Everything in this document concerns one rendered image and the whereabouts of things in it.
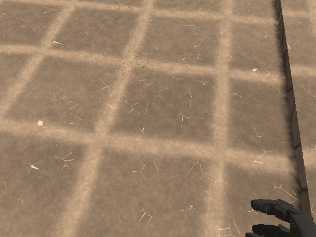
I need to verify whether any robot right hand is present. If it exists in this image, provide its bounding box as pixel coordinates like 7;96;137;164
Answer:
245;198;316;237

